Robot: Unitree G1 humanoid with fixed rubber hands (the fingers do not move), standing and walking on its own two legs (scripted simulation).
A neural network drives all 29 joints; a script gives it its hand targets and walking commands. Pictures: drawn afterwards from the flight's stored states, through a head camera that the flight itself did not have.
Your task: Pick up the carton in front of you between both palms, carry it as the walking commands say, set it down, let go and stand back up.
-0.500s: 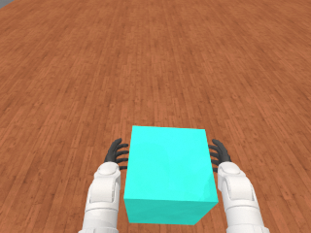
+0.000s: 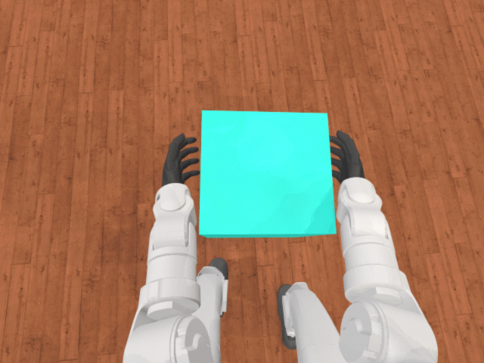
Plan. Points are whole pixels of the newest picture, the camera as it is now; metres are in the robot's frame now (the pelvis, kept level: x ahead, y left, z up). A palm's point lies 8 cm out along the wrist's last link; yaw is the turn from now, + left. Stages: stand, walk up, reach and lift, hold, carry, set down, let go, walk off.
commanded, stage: set down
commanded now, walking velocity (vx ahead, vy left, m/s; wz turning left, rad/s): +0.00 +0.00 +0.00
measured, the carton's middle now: (257, 185) +0.40 +0.01 -0.17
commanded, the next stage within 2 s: none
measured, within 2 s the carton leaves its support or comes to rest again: rests again in 1.62 s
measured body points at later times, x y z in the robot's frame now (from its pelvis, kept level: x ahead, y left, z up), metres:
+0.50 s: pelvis -0.01 -0.02 -0.13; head +0.24 +0.02 +0.24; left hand +0.44 +0.18 -0.22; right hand +0.46 -0.12 -0.22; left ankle +0.11 +0.11 -0.68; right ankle +0.03 -0.15 -0.68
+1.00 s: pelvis -0.04 -0.01 -0.25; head +0.29 +0.04 +0.06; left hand +0.48 +0.21 -0.38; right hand +0.48 -0.09 -0.38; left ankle +0.11 +0.11 -0.68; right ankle +0.03 -0.15 -0.68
